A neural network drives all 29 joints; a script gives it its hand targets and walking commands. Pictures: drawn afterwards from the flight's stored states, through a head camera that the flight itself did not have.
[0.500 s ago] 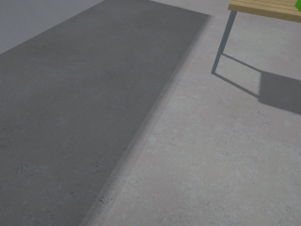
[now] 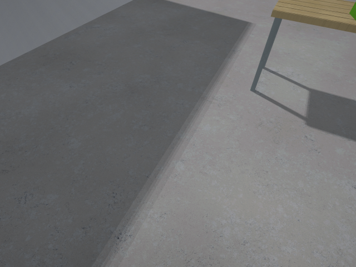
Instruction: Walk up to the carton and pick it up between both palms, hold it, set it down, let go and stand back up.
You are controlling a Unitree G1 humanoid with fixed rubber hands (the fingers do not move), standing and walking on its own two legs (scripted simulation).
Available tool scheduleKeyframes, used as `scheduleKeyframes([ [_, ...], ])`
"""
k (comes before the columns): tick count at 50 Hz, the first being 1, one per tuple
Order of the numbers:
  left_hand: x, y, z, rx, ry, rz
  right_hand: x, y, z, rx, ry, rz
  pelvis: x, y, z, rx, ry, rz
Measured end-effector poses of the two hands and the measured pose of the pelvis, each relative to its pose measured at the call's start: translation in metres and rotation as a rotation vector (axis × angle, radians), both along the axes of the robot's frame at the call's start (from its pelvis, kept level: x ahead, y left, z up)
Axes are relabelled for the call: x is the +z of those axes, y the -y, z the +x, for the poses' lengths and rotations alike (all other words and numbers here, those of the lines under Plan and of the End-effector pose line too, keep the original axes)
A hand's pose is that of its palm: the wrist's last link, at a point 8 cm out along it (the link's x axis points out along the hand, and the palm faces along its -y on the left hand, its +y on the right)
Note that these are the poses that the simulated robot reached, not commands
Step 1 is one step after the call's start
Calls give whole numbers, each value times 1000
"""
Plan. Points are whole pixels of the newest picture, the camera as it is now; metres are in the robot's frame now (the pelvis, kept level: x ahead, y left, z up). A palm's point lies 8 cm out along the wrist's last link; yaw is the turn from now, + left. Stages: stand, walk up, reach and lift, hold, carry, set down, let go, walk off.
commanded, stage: walk up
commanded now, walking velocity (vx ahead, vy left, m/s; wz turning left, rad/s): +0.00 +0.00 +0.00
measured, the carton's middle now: out of the picture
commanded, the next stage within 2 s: none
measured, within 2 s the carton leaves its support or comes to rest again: neither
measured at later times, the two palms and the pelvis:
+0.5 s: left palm out of the picture +0.12 +0.18 -0.13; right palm out of the picture +0.03 -0.37 -0.17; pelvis +0.05 -0.09 -0.03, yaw -12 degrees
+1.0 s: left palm (160, 214) +0.31 +0.06 -0.17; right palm (350, 240) +0.25 -0.45 -0.12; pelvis +0.24 -0.19 -0.03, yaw -16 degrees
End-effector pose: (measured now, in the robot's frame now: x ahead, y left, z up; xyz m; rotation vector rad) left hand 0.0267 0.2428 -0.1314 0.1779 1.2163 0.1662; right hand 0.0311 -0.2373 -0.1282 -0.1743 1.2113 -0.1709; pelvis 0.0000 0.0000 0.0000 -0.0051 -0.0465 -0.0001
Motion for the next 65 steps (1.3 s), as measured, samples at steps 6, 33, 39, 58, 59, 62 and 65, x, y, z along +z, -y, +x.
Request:
scheduleKeyframes([
  [6, 0, 1, -4, 2, -18, 2, -2, -2, -3, -1, -18, 8, 1, 0, 0, 1, -2, -1],
  [33, -18, 115, 91, -118, -4, 63, -32, 174, 94, -67, 102, -39, -36, 135, 91, -156, 31, -19],
  [39, -29, 139, 110, -93, -90, 8, -1, 183, 179, -20, 209, -49, -29, 154, 141, -155, 31, -27],
  [58, 13, 265, 447, -455, 150, -16, -7, 255, 191, -322, 23, -76, -14, 242, 299, -368, 35, 64],
  [59, 16, 278, 464, -476, 168, -10, -11, 263, 191, -343, 7, -66, -15, 252, 308, -377, 32, 64],
  [62, 19, 319, 510, -523, 221, 17, -29, 289, 195, -390, -43, -35, -26, 288, 338, -394, 20, 61],
  [65, 12, 352, 539, -531, 263, 45, -47, 317, 211, -388, -93, -1, -39, 318, 361, -407, 13, 29],
])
